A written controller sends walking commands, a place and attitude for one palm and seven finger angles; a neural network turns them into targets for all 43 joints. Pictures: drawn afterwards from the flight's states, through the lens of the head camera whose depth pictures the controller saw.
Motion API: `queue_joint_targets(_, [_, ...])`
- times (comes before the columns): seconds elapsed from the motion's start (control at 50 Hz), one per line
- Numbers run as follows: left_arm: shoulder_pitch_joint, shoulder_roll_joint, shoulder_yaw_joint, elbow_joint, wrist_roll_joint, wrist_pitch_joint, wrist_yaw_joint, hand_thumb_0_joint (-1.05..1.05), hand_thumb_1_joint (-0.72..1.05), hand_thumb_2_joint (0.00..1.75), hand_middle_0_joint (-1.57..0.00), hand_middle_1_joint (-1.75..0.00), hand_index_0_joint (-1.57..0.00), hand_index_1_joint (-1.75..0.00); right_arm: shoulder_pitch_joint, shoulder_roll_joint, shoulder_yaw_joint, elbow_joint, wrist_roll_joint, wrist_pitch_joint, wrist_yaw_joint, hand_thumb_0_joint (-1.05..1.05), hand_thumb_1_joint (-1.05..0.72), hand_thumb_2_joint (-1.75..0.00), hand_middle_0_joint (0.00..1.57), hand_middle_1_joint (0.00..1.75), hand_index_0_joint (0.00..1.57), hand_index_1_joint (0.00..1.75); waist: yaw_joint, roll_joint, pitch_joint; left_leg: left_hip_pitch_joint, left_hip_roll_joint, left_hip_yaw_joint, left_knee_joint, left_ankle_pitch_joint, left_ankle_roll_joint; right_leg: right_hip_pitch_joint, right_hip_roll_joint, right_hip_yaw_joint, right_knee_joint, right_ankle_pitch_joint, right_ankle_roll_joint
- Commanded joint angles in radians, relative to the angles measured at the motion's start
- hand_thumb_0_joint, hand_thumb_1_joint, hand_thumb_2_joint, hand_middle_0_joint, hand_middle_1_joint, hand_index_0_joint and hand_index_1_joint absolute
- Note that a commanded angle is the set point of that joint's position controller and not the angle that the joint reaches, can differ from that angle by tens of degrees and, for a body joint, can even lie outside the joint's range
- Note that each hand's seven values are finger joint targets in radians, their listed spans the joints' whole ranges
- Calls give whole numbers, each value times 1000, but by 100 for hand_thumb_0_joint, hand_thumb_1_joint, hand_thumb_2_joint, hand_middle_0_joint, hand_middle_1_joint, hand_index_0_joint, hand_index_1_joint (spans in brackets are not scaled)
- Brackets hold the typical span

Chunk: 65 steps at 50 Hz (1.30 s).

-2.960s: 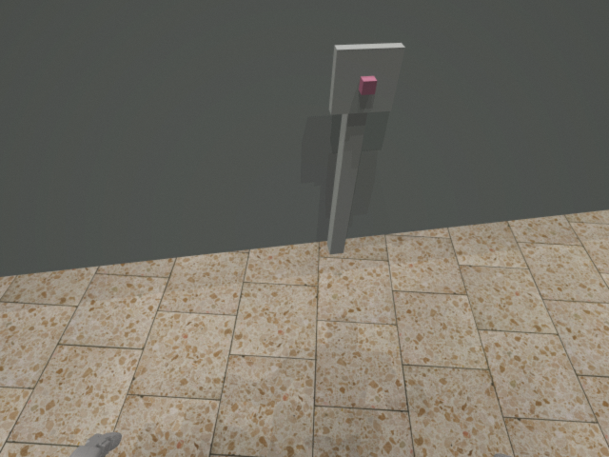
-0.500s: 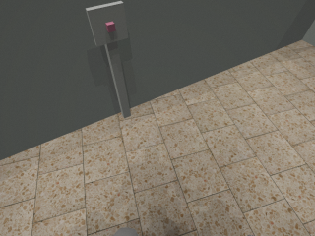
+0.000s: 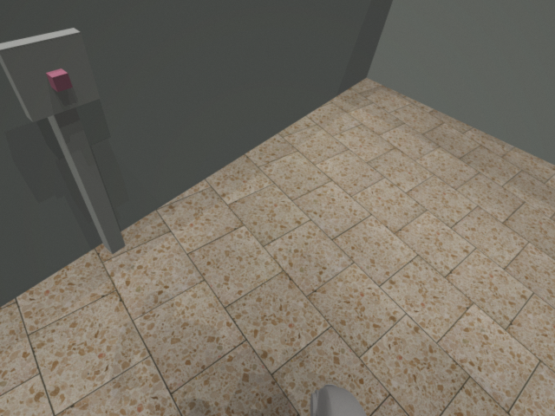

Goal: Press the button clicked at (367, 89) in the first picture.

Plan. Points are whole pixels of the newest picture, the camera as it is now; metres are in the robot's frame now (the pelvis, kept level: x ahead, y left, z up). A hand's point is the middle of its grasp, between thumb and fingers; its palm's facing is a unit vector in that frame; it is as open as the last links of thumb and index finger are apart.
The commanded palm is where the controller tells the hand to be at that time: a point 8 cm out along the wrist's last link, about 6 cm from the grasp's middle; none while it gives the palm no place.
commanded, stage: walk to a spot facing it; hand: left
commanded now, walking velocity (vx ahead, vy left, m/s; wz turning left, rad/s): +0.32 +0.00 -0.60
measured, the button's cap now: (58, 79) +0.81 +0.59 +0.00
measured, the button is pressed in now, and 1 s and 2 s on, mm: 0 0 0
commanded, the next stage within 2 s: turn to face it in 1.10 s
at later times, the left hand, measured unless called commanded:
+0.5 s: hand (226, 322) +0.32 +0.10 -0.18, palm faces -0.24 -0.95 -0.20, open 7.3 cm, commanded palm none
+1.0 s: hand (237, 247) +0.50 +0.10 -0.18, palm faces -0.37 -0.92 -0.13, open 7.4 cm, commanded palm none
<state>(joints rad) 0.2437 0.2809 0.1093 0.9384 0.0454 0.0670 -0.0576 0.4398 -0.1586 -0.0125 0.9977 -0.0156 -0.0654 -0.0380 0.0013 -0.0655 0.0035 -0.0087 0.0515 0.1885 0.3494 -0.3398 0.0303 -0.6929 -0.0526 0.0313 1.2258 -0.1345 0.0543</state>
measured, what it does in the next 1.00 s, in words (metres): walks ahead, turning right: right foot, then left foot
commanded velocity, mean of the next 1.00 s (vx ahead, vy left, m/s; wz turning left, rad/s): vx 0.33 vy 0.00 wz -0.42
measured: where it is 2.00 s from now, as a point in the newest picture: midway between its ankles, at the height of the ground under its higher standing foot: (307, 348)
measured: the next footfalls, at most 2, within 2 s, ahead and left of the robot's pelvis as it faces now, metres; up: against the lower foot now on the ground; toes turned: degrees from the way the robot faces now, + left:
right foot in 0.26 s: +0.22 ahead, -0.15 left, +0.00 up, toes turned -17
left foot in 0.70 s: +0.46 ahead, +0.02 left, +0.00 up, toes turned -9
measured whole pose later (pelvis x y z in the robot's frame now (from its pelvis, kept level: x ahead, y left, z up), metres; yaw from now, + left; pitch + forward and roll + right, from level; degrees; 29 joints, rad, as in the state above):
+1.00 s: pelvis +0.40 -0.06 +0.00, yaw -28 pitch -1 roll -1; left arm 0.29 0.20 0.11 1.01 0.04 0.03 -0.04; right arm 0.30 -0.16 -0.06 1.01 -0.02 -0.08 -0.03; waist 0.03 -0.06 0.03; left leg -0.11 0.10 0.31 0.40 -0.27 0.02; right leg -0.62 -0.10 -0.04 1.18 -0.18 0.02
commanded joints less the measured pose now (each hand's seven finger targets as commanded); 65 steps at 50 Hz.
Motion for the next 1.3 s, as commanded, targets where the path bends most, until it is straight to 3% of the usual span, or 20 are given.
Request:
queue_joint_targets(0.0, [-200,-35,-33,-116,-11,-41,-12,0,90,90,-20,-30,-20,-30,120,-151,-30,-4,-7,-27,-13,0,-90,-90,20,30,20,30,-53,205,155,115,272,-133,-114,449,73,-231,-35,-83,-125,-29,-11])
queue_joint_targets(0.12, [-316,-59,-53,-127,-18,-61,-12,0,90,90,-20,-30,-20,-30,173,-152,-38,50,-19,-17,-8,0,-90,-90,20,30,20,30,-81,225,152,130,280,3,-38,723,68,-13,16,-194,-461,-110,-76])
queue_joint_targets(0.2, [-3,12,-22,-30,-13,-96,8,0,90,90,-20,-30,-20,-30,114,-198,-53,39,-4,-16,-2,0,-90,-90,20,30,20,30,76,214,-64,14,261,95,396,1039,3,527,111,-237,-662,-72,-149])
queue_joint_targets(0.22, [148,90,-2,15,-11,-104,21,0,90,90,-20,-30,-20,-30,104,-178,-47,25,10,-13,13,0,-90,-90,20,30,20,30,148,113,-175,-255,244,101,642,729,-32,867,-11,-97,-673,3,-203])
queue_joint_targets(0.24, [257,186,21,38,-22,-110,40,0,90,90,-20,-30,-20,-30,112,-100,-37,-9,23,-17,15,0,-90,-90,20,30,20,30,162,-93,-311,-569,66,56,994,-189,-89,1106,-324,401,-726,100,-334])
queue_joint_targets(0.26, [244,226,29,34,-46,-98,51,0,90,90,-20,-30,-20,-30,10,-108,-42,-50,24,-17,8,0,-90,-90,20,30,20,30,163,-72,-324,-655,49,-100,1144,-254,-66,1064,-386,558,-851,113,-380])
queue_joint_targets(0.34, [12,78,-13,-4,-36,-119,63,0,90,90,-20,-30,-20,-30,-64,-85,-50,-33,-6,7,17,0,-90,-90,20,30,20,30,22,105,20,-578,161,-170,1009,-6,-65,499,-266,259,-959,58,-285])
queue_joint_targets(0.42, [-34,43,-26,11,-18,-140,65,0,90,90,-20,-30,-20,-30,25,-37,-50,-13,-12,40,27,0,-90,-90,20,30,20,30,-70,18,42,-499,143,-140,813,52,-87,335,-162,91,-990,101,-252])
queue_joint_targets(0.6, [109,55,-24,50,-20,-142,64,0,90,90,-20,-30,-20,-30,-285,-61,-49,-123,-10,5,59,0,-90,-90,20,30,20,30,33,-46,63,-457,66,-97,340,123,-76,493,-151,162,-946,62,-237])
queue_joint_targets(0.66, [99,57,-18,47,-28,-136,64,0,90,90,-20,-30,-20,-30,-147,-110,-64,-75,-15,-14,43,0,-90,-90,20,30,20,30,-41,45,-12,-139,23,-72,137,162,-62,438,-87,117,-721,150,-190])
queue_joint_targets(0.7, [129,-32,-32,18,-41,-138,48,0,90,90,-20,-30,-20,-30,89,-299,-107,-20,-29,-19,28,0,-90,-90,20,30,20,30,-109,440,-163,242,449,-567,-43,133,83,75,100,-86,-154,-412,-90])
queue_joint_targets(0.72, [76,5,-30,2,-29,-136,51,0,90,90,-20,-30,-20,-30,82,-286,-98,-26,-19,-3,25,0,-90,-90,20,30,20,30,-123,327,-102,155,490,-608,-88,14,126,35,50,-21,-22,-437,-98])
queue_joint_targets(0.84, [108,-68,-11,48,-11,-76,26,0,90,90,-20,-30,-20,-30,-131,-103,-53,-42,-8,-27,11,0,-90,-90,20,30,20,30,12,182,62,-188,312,-137,-156,112,15,86,-50,-31,52,-103,-56])
queue_joint_targets(1.08, [-142,-97,-23,-48,-17,-55,12,0,90,90,-20,-30,-20,-30,-16,-139,-72,14,-14,-5,8,0,-90,-90,20,30,20,30,-44,246,117,-12,309,113,-41,590,54,58,-40,-171,-433,-57,-33])
queue_joint_targets(1.18, [32,-32,-12,-6,-12,-82,23,0,90,90,-20,-30,-20,-30,-54,-191,-89,-7,-5,12,12,0,-90,-90,20,30,20,30,52,211,-36,-28,304,161,326,819,6,431,60,-231,-633,-19,-88])
queue_joint_targets(1.2, [142,27,-1,27,-7,-102,34,0,90,90,-20,-30,-20,-30,-36,-164,-79,-6,2,14,21,0,-90,-90,20,30,20,30,103,97,-132,-174,266,143,532,646,-32,683,-3,-156,-712,167,-107])
queue_joint_targets(1.22, [215,130,17,44,-8,-118,53,0,90,90,-20,-30,-20,-30,16,-74,-59,-22,16,17,26,0,-90,-90,20,30,20,30,112,-182,-267,-475,105,110,810,-177,-83,942,-304,223,-707,591,-212])
queue_joint_targets(1.24, [228,171,17,51,-35,-112,64,0,90,90,-20,-30,-20,-30,-9,-71,-53,-32,22,32,12,0,-90,-90,20,30,20,30,101,-172,-353,-485,61,-64,965,-335,-81,912,-407,312,-762,778,-294])
queue_joint_targets(1.26, [146,137,2,36,-37,-103,72,0,90,90,-20,-30,-20,-30,-29,-63,-52,-27,19,43,6,0,-90,-90,20,30,20,30,70,-48,-227,-470,91,-134,975,-269,-68,762,-388,193,-803,691,-304])
queue_joint_targets(1.28, [58,106,-8,13,-32,-109,78,0,90,90,-20,-30,-20,-30,4,-38,-41,-10,13,51,10,0,-90,-90,20,30,20,30,32,-124,-214,-480,95,-166,973,-208,-76,692,-366,203,-851,508,-276])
